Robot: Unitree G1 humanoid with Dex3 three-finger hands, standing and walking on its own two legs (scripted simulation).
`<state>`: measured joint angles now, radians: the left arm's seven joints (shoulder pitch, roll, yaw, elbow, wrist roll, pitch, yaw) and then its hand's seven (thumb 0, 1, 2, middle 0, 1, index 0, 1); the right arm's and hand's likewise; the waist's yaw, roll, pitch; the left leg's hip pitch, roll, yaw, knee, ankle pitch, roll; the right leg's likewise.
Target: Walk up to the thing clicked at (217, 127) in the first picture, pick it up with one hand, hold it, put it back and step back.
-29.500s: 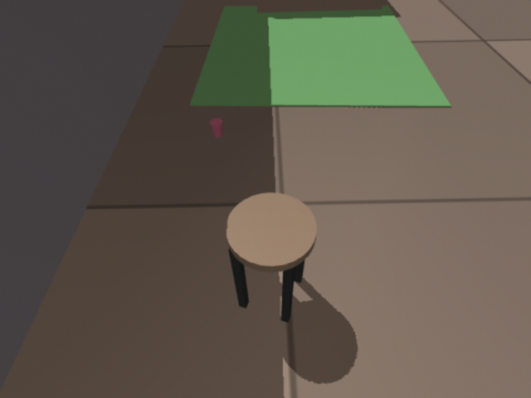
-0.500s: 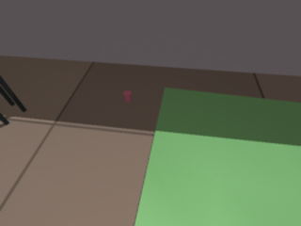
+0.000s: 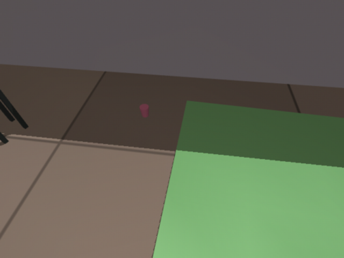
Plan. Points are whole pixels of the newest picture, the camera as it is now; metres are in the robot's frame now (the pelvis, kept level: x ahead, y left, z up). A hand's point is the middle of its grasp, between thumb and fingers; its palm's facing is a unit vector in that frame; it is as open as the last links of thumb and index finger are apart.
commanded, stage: stand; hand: left
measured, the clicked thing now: (144, 111) +1.37 +0.28 -0.75
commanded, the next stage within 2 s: walk up in 0.32 s
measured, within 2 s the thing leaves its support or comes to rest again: neither
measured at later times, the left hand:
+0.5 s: hand out of the picture +0.05 +0.30 -0.15, palm faces +0.08 -0.93 -0.35, open 7.4 cm
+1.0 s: hand (65, 209) +0.30 +0.35 -0.14, palm faces -0.06 -0.93 -0.36, open 7.4 cm
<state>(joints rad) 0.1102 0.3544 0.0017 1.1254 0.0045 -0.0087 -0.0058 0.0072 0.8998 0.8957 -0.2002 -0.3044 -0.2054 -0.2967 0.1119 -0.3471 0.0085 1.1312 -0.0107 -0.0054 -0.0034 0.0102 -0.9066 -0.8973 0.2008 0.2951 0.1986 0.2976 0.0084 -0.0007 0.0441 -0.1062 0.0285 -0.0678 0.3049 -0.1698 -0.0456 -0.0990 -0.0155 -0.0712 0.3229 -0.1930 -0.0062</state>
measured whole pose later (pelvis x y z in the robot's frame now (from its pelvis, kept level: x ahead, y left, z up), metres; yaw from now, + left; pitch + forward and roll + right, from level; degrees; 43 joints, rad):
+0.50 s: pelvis +0.02 +0.02 +0.00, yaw +3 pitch -2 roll -1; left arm 0.22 0.39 0.08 1.02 0.04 -0.05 -0.06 0.01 0.90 0.90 -0.20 -0.30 -0.21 -0.30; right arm 0.20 -0.41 -0.07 1.06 -0.04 -0.01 0.06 0.01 -0.91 -0.90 0.20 0.30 0.20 0.30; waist 0.05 0.00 0.03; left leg -0.38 0.05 0.00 0.76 -0.40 0.02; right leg -0.07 -0.04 -0.11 0.34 -0.26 -0.04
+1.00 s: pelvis +0.21 +0.06 -0.01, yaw +0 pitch -2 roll +1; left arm 0.19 0.44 0.08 0.96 0.02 -0.01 -0.11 0.01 0.90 0.90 -0.20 -0.30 -0.20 -0.30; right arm 0.36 -0.41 -0.07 0.94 -0.02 -0.08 0.05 0.01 -0.90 -0.90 0.21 0.30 0.20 0.30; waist -0.03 -0.01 0.05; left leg -0.02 0.04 0.11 0.39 -0.25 -0.01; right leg -0.46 -0.11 -0.03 0.65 -0.20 -0.01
